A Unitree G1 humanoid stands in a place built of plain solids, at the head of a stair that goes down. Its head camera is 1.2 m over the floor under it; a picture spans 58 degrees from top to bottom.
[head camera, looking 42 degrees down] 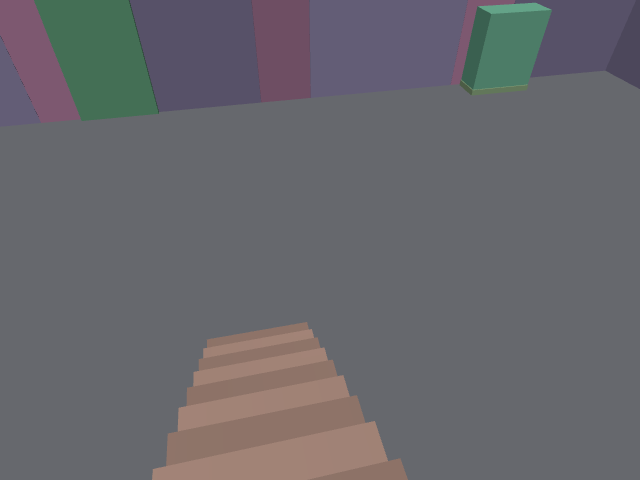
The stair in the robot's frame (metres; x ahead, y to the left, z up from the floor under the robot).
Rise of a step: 0.18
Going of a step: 0.20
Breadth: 0.78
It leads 12 degrees to the left of straight ahead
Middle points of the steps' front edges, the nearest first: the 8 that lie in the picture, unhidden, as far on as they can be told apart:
0.65 0.18 -0.35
0.85 0.22 -0.53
1.05 0.27 -0.71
1.25 0.31 -0.89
1.45 0.36 -1.06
1.65 0.40 -1.24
1.85 0.44 -1.42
2.04 0.49 -1.59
